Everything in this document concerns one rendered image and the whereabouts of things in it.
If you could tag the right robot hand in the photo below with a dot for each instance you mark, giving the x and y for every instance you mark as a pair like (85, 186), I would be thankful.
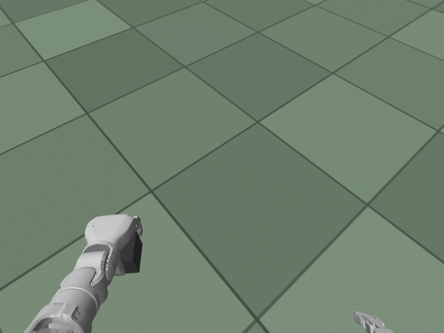
(371, 324)

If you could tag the cube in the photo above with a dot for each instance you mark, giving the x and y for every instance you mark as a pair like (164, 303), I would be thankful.
(131, 254)

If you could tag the left robot arm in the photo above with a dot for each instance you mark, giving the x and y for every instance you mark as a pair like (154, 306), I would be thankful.
(81, 293)

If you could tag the left robot hand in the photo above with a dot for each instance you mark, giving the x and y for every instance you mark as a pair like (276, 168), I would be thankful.
(117, 229)

